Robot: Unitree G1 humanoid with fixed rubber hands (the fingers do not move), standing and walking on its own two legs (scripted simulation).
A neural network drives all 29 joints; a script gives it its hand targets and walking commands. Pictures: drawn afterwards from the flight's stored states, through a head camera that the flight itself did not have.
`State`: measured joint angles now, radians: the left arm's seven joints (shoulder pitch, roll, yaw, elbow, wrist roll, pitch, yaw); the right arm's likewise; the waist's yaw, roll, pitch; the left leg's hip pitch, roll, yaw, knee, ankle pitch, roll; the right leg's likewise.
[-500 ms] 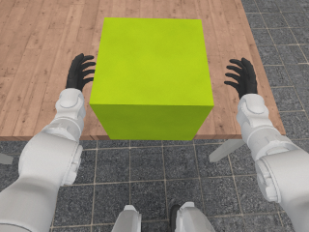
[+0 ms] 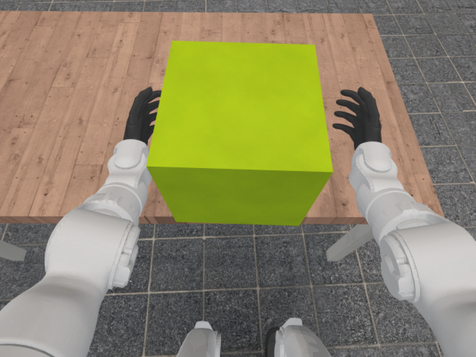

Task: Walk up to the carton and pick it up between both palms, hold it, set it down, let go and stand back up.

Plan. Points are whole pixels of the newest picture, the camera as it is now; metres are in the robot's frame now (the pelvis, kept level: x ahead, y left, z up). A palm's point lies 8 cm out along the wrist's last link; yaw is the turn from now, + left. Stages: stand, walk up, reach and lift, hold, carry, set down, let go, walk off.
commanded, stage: reach and lift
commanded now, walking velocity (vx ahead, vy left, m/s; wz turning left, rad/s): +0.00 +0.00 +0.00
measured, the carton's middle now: (240, 139) +0.49 +0.02 -0.01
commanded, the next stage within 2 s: none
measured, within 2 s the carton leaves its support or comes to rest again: neither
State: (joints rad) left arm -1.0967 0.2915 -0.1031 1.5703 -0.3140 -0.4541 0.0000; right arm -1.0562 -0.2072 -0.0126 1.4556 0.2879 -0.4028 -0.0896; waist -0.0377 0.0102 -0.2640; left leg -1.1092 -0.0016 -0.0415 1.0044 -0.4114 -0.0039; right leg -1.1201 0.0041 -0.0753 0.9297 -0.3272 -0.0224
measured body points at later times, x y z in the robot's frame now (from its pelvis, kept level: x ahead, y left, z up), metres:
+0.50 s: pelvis -0.01 +0.00 +0.01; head +0.13 +0.03 +0.43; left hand +0.48 +0.18 +0.04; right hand +0.47 -0.16 +0.05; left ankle +0.01 +0.11 -0.66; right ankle +0.05 -0.11 -0.66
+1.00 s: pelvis +0.01 +0.01 +0.04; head +0.16 +0.02 +0.46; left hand +0.48 +0.18 +0.04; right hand +0.45 -0.16 +0.04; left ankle +0.01 +0.11 -0.66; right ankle +0.05 -0.11 -0.66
